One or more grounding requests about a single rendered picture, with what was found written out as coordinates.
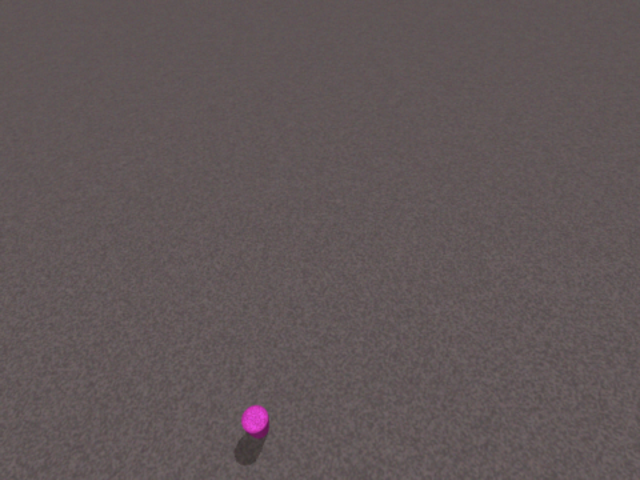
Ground cup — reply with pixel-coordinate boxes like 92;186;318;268
241;405;269;438

